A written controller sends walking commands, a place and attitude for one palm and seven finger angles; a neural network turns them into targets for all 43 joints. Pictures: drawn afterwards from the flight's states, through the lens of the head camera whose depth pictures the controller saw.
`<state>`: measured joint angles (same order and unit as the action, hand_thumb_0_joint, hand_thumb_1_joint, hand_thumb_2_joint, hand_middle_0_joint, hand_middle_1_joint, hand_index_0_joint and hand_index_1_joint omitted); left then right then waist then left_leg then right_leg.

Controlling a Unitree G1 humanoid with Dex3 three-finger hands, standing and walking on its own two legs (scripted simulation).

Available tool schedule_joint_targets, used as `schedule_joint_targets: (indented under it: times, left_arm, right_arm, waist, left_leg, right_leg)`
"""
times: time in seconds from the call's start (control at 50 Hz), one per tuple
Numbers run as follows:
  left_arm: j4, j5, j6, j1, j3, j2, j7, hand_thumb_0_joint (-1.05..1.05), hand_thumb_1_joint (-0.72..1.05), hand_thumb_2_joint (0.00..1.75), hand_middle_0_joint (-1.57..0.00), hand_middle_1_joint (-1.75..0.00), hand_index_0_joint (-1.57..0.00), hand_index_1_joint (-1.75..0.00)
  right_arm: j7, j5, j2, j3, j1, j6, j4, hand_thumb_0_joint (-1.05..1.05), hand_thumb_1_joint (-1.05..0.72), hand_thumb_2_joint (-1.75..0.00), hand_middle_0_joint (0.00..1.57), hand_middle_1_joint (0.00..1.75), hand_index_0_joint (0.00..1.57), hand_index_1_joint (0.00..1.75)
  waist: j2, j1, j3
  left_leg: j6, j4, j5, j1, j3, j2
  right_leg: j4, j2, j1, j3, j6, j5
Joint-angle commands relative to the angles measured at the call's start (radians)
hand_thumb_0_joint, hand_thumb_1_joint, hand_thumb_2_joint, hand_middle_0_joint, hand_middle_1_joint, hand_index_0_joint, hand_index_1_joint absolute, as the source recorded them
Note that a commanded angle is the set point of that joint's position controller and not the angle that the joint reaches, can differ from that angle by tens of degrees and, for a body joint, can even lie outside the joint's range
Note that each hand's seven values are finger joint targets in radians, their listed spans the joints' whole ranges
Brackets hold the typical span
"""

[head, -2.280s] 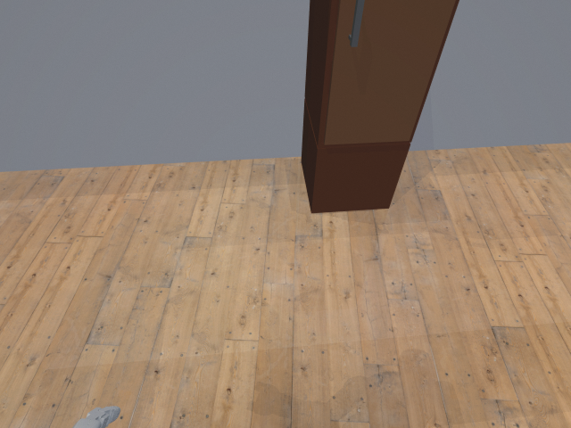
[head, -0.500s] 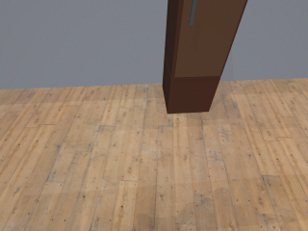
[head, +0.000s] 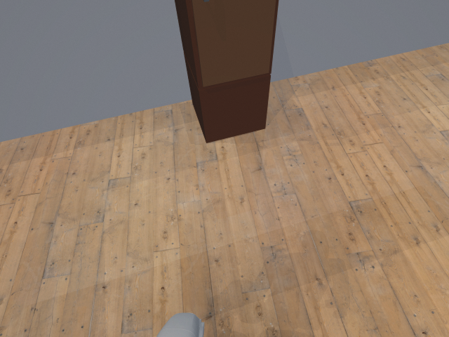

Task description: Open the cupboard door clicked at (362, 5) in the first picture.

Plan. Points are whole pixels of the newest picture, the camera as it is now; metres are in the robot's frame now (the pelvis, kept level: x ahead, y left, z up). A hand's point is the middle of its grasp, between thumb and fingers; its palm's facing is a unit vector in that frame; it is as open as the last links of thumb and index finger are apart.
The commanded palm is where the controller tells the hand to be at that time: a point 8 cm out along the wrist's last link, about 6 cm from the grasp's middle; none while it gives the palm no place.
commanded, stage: walk to a spot facing it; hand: left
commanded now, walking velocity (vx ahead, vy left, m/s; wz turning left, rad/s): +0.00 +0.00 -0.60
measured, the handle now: out of the picture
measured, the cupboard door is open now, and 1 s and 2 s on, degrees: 0 0 0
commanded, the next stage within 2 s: turn to face it in 1.78 s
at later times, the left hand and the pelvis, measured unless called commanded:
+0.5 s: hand out of the picture +0.12 +0.26 -0.16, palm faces -0.22 -0.96 -0.19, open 7.4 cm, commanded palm none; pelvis +0.01 +0.06 +0.01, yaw -17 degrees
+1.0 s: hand (240, 240) +0.36 +0.01 -0.19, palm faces -0.62 -0.78 -0.13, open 7.4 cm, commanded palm none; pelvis +0.15 -0.05 -0.02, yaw -35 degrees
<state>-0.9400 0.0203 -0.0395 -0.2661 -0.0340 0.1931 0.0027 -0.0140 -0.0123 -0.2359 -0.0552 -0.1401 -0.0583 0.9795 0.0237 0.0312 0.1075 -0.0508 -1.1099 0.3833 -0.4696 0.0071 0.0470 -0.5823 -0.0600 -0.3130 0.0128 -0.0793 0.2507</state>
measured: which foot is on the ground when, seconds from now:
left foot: up 0.00-0.36, down 0.38-0.94, up 0.96-1.00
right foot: down 0.00-0.38, up 0.40-0.90, down 0.92-1.00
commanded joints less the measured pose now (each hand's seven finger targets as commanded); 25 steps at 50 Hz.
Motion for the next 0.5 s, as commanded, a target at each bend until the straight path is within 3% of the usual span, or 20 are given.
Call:
schedule_joint_targets:
  times: [0.0,0.08,0.12,0.2,0.24,0.28,0.3,0.32,0.34,0.36,0.38,0.4,0.42,0.44,0.48]
  left_arm:
    - [0.075,-0.007,0.031,-0.011,-0.062,0.217,-0.019,0.0,0.9,0.9,-0.2,-0.3,-0.2,-0.3]
    - [0.066,-0.003,0.027,-0.05,-0.069,0.21,-0.015,0.0,0.9,0.9,-0.2,-0.3,-0.2,-0.3]
    - [0.064,-0.001,0.028,-0.061,-0.073,0.21,-0.013,0.0,0.9,0.9,-0.2,-0.3,-0.2,-0.3]
    - [0.064,0.006,0.031,-0.065,-0.076,0.218,-0.006,0.0,0.9,0.9,-0.2,-0.3,-0.2,-0.3]
    - [0.071,0.008,0.032,-0.052,-0.078,0.226,-0.003,0.0,0.9,0.9,-0.2,-0.3,-0.2,-0.3]
    - [0.087,0.01,0.03,-0.008,-0.081,0.24,-0.001,0.0,0.9,0.9,-0.2,-0.3,-0.2,-0.3]
    - [0.092,0.01,0.029,0.013,-0.081,0.239,-0.002,0.0,0.9,0.9,-0.2,-0.3,-0.2,-0.3]
    - [0.103,0.004,0.026,0.05,-0.082,0.238,0.0,0.0,0.9,0.9,-0.2,-0.3,-0.2,-0.3]
    - [0.12,0.0,0.025,0.073,-0.074,0.199,0.005,0.0,0.9,0.9,-0.2,-0.3,-0.2,-0.3]
    - [0.138,-0.012,0.025,0.072,-0.063,0.128,0.019,0.0,0.9,0.9,-0.2,-0.3,-0.2,-0.3]
    - [0.169,-0.004,0.031,0.142,-0.074,0.153,0.023,0.0,0.9,0.9,-0.2,-0.3,-0.2,-0.3]
    - [0.168,0.004,0.033,0.13,-0.084,0.183,0.034,0.0,0.9,0.9,-0.2,-0.3,-0.2,-0.3]
    - [0.132,0.019,0.027,0.1,-0.095,0.189,0.041,0.0,0.9,0.9,-0.2,-0.3,-0.2,-0.3]
    - [0.108,0.021,0.02,0.07,-0.094,0.169,0.051,0.0,0.9,0.9,-0.2,-0.3,-0.2,-0.3]
    - [0.088,0.022,0.013,0.038,-0.083,0.127,0.058,0.0,0.9,0.9,-0.2,-0.3,-0.2,-0.3]
  right_arm:
    - [-0.008,-0.004,-0.106,-0.027,-0.007,0.025,-0.072,0.0,-0.9,-0.9,0.2,0.3,0.2,0.3]
    - [-0.014,-0.007,-0.099,-0.025,0.024,0.025,-0.094,0.0,-0.9,-0.9,0.2,0.3,0.2,0.3]
    - [-0.012,-0.011,-0.1,-0.022,0.011,0.028,-0.1,0.0,-0.9,-0.9,0.2,0.3,0.2,0.3]
    - [-0.003,-0.011,-0.108,-0.023,0.043,0.043,-0.13,0.0,-0.9,-0.9,0.2,0.3,0.2,0.3]
    - [-0.001,-0.007,-0.107,-0.022,0.029,0.054,-0.133,0.0,-0.9,-0.9,0.2,0.3,0.2,0.3]
    - [-0.001,0.001,-0.099,-0.02,-0.033,0.067,-0.126,0.0,-0.9,-0.9,0.2,0.3,0.2,0.3]
    - [-0.003,0.006,-0.094,-0.021,-0.078,0.075,-0.112,0.0,-0.9,-0.9,0.2,0.3,0.2,0.3]
    - [-0.008,0.008,-0.099,-0.023,-0.165,0.081,-0.087,0.0,-0.9,-0.9,0.2,0.3,0.2,0.3]
    - [-0.022,0.009,-0.143,-0.033,-0.249,0.089,-0.063,0.0,-0.9,-0.9,0.2,0.3,0.2,0.3]
    - [-0.03,-0.006,-0.237,-0.052,-0.271,0.09,-0.062,0.0,-0.9,-0.9,0.2,0.3,0.2,0.3]
    - [-0.03,0.0,-0.275,-0.054,-0.22,0.089,-0.092,0.0,-0.9,-0.9,0.2,0.3,0.2,0.3]
    - [-0.022,0.0,-0.227,-0.034,-0.137,0.091,-0.124,0.0,-0.9,-0.9,0.2,0.3,0.2,0.3]
    - [-0.019,-0.006,-0.178,-0.022,-0.098,0.099,-0.121,0.0,-0.9,-0.9,0.2,0.3,0.2,0.3]
    - [-0.021,-0.008,-0.158,-0.013,-0.087,0.106,-0.119,0.0,-0.9,-0.9,0.2,0.3,0.2,0.3]
    - [-0.022,-0.007,-0.131,-0.004,-0.122,0.12,-0.108,0.0,-0.9,-0.9,0.2,0.3,0.2,0.3]
  waist:
    - [-0.104,-0.012,-0.159]
    - [-0.122,0.008,-0.169]
    - [-0.14,0.011,-0.191]
    - [-0.175,0.031,-0.151]
    - [-0.176,0.028,-0.152]
    - [-0.203,0.006,-0.169]
    - [-0.192,-0.014,-0.176]
    - [-0.178,-0.058,-0.191]
    - [-0.06,-0.106,-0.204]
    - [0.257,-0.124,-0.174]
    - [0.256,-0.118,-0.058]
    - [0.15,-0.069,-0.004]
    - [0.102,-0.032,0.019]
    - [0.087,-0.015,0.031]
    - [0.076,-0.004,0.039]
  left_leg:
    - [-0.019,-0.028,-0.072,-0.081,-0.044,0.022]
    - [-0.025,0.033,-0.046,-0.094,-0.053,0.003]
    - [-0.025,0.075,-0.03,-0.087,-0.042,0.004]
    - [-0.017,0.224,0.035,-0.042,-0.028,-0.006]
    - [-0.001,0.337,0.06,0.025,-0.025,-0.026]
    - [0.022,0.472,0.08,0.146,-0.019,-0.047]
    - [0.033,0.578,0.055,0.252,-0.006,-0.062]
    - [0.048,0.71,-0.028,0.432,0.002,-0.072]
    - [0.07,0.809,-0.013,0.656,-0.05,0.011]
    - [0.121,0.959,0.249,0.736,-0.364,0.283]
    - [0.176,1.012,0.359,0.533,-0.499,0.464]
    - [0.204,1.032,0.354,0.402,-0.483,0.449]
    - [0.158,1.017,0.29,0.339,-0.357,0.361]
    - [0.127,1.006,0.228,0.297,-0.251,0.304]
    - [0.102,0.981,0.063,0.312,-0.105,0.23]
  right_leg:
    - [0.278,0.244,0.158,0.354,-0.028,-0.182]
    - [0.283,0.231,0.191,0.41,-0.045,-0.16]
    - [0.308,0.221,0.22,0.432,-0.058,-0.029]
    - [0.371,0.212,0.155,0.515,-0.095,0.239]
    - [0.383,0.199,0.115,0.54,-0.104,0.272]
    - [0.369,0.184,0.06,0.537,-0.1,0.245]
    - [0.344,0.16,0.002,0.521,-0.081,0.227]
    - [0.303,0.117,-0.116,0.476,-0.038,0.266]
    - [0.185,0.043,-0.305,0.383,0.016,0.315]
    - [-0.103,-0.082,-0.521,0.19,0.07,0.341]
    - [-0.292,0.009,-0.551,0.095,0.096,0.266]
    - [-0.377,0.056,-0.507,0.106,0.104,0.179]
    - [-0.451,0.053,-0.461,0.092,0.113,0.102]
    - [-0.526,0.056,-0.439,0.063,0.117,0.049]
    - [-0.625,0.059,-0.445,0.034,0.123,-0.043]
